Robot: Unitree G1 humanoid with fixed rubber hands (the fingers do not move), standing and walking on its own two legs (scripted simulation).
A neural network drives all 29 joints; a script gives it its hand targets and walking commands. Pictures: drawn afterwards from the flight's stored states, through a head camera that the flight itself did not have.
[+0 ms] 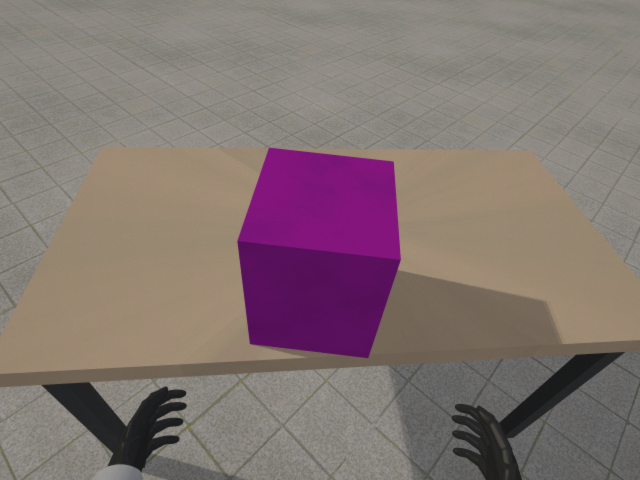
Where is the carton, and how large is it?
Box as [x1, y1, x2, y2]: [237, 148, 400, 357]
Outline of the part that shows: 269,148 237,240 250,343 367,357 400,260 393,161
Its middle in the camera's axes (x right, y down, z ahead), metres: +0.00 +0.02 +0.63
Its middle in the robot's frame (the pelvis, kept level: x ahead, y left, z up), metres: +0.47 +0.00 +0.00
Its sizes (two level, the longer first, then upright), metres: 0.210 0.200 0.250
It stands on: a table, 0.66 m high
